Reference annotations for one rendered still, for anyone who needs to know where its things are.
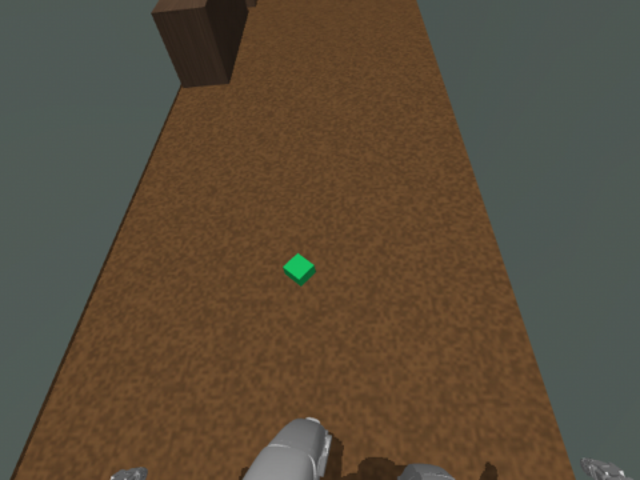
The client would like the small box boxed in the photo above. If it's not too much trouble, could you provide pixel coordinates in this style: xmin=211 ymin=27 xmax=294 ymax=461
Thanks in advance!
xmin=283 ymin=253 xmax=316 ymax=286

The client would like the right robot hand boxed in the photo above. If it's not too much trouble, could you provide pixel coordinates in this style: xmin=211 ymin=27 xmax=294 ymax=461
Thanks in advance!
xmin=580 ymin=458 xmax=633 ymax=480

